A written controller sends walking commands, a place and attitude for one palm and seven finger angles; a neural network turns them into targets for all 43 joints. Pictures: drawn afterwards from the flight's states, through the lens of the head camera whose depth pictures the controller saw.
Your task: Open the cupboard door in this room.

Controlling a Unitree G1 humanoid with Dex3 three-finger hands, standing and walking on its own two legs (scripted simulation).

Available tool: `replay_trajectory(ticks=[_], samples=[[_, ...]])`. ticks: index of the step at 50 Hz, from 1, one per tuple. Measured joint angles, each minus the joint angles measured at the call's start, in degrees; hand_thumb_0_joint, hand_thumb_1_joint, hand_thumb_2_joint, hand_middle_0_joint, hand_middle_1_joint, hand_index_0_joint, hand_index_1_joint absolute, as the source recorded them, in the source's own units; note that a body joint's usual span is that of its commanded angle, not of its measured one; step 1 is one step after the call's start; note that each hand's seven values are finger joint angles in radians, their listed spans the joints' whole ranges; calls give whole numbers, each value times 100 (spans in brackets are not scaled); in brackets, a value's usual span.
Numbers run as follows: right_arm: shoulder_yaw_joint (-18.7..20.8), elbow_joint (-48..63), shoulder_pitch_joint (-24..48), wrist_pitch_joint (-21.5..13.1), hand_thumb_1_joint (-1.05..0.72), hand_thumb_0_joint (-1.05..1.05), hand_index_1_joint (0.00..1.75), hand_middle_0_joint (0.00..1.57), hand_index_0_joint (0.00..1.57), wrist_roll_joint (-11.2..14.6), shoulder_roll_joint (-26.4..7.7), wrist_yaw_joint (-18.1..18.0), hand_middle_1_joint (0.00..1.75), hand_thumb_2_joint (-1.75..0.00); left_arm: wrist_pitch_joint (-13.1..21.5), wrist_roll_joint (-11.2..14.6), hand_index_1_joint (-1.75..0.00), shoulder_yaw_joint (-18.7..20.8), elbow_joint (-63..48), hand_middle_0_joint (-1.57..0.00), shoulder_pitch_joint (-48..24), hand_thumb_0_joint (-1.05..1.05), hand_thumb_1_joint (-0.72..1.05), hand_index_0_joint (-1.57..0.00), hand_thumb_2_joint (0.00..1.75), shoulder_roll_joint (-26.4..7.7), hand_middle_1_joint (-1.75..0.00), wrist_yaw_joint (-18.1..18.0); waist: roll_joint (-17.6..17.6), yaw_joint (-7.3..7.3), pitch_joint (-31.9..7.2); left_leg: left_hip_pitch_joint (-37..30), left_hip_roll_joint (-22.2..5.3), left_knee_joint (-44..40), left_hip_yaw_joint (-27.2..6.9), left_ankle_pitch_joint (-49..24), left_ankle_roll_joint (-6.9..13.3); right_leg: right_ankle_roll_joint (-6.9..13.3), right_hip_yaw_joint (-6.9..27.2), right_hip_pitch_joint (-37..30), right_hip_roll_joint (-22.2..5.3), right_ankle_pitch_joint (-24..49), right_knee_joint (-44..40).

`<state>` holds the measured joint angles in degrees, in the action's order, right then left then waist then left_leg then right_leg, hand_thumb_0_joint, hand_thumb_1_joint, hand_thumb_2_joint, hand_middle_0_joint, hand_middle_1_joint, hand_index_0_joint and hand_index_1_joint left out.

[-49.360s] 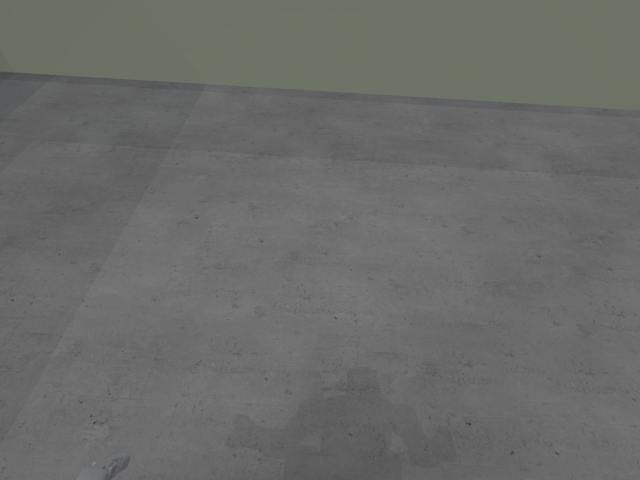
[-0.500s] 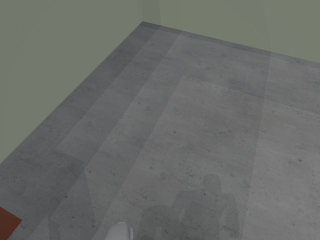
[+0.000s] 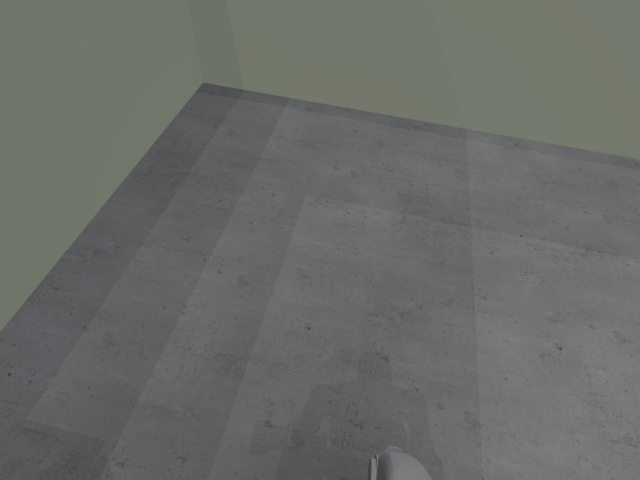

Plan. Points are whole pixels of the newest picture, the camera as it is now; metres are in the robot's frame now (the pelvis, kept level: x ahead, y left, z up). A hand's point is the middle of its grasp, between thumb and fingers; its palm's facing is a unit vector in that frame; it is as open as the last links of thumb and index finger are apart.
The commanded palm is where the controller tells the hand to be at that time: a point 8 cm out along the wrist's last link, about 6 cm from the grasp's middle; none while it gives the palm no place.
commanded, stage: walk to a spot facing it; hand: left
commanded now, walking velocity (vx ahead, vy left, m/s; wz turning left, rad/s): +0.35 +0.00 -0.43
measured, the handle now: out of the picture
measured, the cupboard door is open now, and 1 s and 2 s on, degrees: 47 47 47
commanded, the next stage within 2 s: turn to face it in 0.36 s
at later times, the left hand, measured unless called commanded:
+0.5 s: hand (255, 394) +0.27 +0.12 -0.18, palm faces -0.09 -0.98 -0.18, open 7.2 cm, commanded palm none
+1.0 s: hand (274, 304) +0.43 +0.11 -0.17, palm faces +0.13 -0.96 -0.26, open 7.4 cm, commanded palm none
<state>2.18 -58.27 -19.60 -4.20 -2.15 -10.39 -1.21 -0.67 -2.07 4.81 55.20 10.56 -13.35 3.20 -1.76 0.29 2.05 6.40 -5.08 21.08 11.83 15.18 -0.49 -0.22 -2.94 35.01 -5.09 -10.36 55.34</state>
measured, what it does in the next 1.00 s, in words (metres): walks ahead: right foot, then left foot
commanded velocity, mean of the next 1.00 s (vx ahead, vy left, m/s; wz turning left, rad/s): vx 0.14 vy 0.00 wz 0.26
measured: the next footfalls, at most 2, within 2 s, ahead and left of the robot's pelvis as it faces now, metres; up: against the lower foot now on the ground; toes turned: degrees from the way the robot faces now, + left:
right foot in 0.18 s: +0.21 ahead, -0.14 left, +0.00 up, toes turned -11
left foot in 0.60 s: +0.43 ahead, +0.04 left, +0.00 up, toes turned -1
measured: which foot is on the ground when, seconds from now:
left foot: down 0.00-0.18, up 0.20-0.58, down 0.60-0.96, up 0.98-1.00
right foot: up 0.00-0.16, down 0.18-0.60, up 0.62-0.94, down 0.96-1.00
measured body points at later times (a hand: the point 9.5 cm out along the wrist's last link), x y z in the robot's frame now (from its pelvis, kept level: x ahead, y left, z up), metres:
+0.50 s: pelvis +0.23 -0.07 +0.00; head +0.26 -0.06 +0.45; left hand +0.27 +0.17 -0.16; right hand +0.28 -0.30 -0.15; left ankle +0.35 +0.07 -0.71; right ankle +0.17 -0.14 -0.75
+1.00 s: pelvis +0.35 -0.11 -0.02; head +0.38 -0.11 +0.43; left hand +0.43 +0.16 -0.15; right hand +0.41 -0.36 -0.17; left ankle +0.38 +0.04 -0.73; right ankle +0.37 -0.23 -0.75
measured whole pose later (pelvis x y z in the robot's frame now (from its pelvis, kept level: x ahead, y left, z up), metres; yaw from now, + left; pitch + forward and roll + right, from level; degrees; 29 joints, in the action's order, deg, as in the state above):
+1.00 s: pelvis +0.35 -0.11 -0.02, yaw +6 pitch +1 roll +0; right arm 4.2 -56.7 -13.2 3.1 -1.4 -12.5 -0.3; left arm -0.4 -1.6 3.7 52.7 9.1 -12.0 -0.6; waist 0.4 -1.0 2.1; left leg 25.9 0.8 44.0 -3.9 23.2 -1.4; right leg -0.7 -2.5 17.8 -2.6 -16.1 33.7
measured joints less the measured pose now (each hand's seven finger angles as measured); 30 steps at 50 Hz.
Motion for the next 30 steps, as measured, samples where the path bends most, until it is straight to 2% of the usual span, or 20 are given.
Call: replay_trajectory(ticks=[5, 8, 9, 11, 12, 14, 17, 21, 25, 28, 29, 30], samples=[[8, -266, -488, 96, -92, 0, 30, 20, 20, -46, -100, 39, 30, -90, -47, 10, -30, -46, -75, -20, -400, 0, 91, -20, 90, 11, -30, 35, 84, -263, 78, -540, -64, -65, 295, 414, -219, 107, -261, -287, 33, 36, -1307], [-24, -403, -770, 152, -91, 1, 30, 20, 20, -39, -98, 57, 30, -90, 59, 13, -30, -84, -141, -20, -558, 0, 91, -20, 90, -14, -30, 41, 148, -355, 122, -649, -266, 484, 369, 925, -406, 317, -430, -835, 230, -161, -1916], [-41, -458, -850, 185, -91, 1, 30, 20, 20, -5, -54, 77, 30, -90, 159, 1, -30, -90, -182, -20, -580, 0, 91, -20, 90, -55, -30, 29, 78, -345, 111, -429, -345, 1149, 362, 1124, -374, 440, -368, -998, 246, -303, -2044], [-51, -568, -662, 318, -91, 1, 30, 20, 20, 71, -42, 111, 30, -90, 307, 66, -30, -78, -185, -20, -597, 0, 91, -20, 90, -5, -30, -68, 120, -288, 241, 354, -366, 3139, -229, 1405, -248, 487, -338, -991, 375, -495, -1684], [-35, -571, -529, 351, -91, 1, 30, 20, 20, 90, -43, 118, 30, -90, 328, 101, -30, -93, -162, -20, -555, 0, 91, -20, 90, 36, -30, -110, 155, -296, 295, 747, -324, 3919, -493, 1288, -206, 482, -345, -1123, 441, -515, -1723], [-6, -493, -242, 354, -91, 1, 30, 20, 20, 92, -27, 113, 30, -90, 324, 131, -30, -128, -77, -20, -378, 0, 91, -20, 90, 119, -30, -188, 172, -298, 301, 1408, -293, 4625, -720, 938, -196, 447, -309, -1451, 557, -424, -2069], [9, -240, 174, 316, -91, 1, 30, 20, 20, 59, 47, 112, 30, -90, 319, 127, -30, -148, 125, -20, -43, 0, 92, -20, 90, 230, -30, -264, 111, -304, 178, 2085, -339, 4268, -773, 543, -238, 489, -208, -1926, 671, -308, -2709], [22, 32, 612, 260, -91, 1, 30, 20, 20, 51, 153, 167, 30, -90, 366, 112, -30, -126, 386, -21, 327, -1, 94, -20, 90, 205, -30, -280, 75, -192, 8, 2483, -341, 3226, -790, -12, -260, 488, -101, -2448, 774, -296, -3293], [10, 139, 958, 221, -91, 1, 30, 20, 20, 74, 183, 207, 30, -90, 403, 98, -30, -178, 610, -21, 639, -1, 93, -20, 90, 263, -30, -259, 93, -15, -55, 2370, -206, 2169, -759, -270, -223, 410, -32, -2910, 813, -529, -3487], [-22, 149, 1115, 176, -91, 1, 30, 20, 20, 89, 179, 196, 30, -90, 397, 103, -30, -212, 752, -21, 817, 0, 92, -20, 90, 307, -30, -289, 81, 52, -48, 2051, -2, 1477, -694, -560, -125, 299, -103, -3228, 773, -888, -3369], [-40, 155, 1131, 139, -91, 1, 30, 20, 20, 82, 164, 187, 30, -90, 387, 109, -30, -224, 783, -21, 884, 0, 92, -20, 90, 324, -30, -308, 79, 62, -48, 1874, 79, 1199, -676, -873, -64, 251, -136, -3272, 746, -1083, -3174], [-60, 171, 1125, 90, -91, 1, 30, 20, 20, 62, 129, 173, 30, -90, 367, 123, -30, -237, 800, -21, 961, 0, 92, -20, 90, 351, -30, -327, 119, 73, -75, 1721, 109, 1066, -710, -997, 124, 194, -194, -3188, 737, -1309, -2773]])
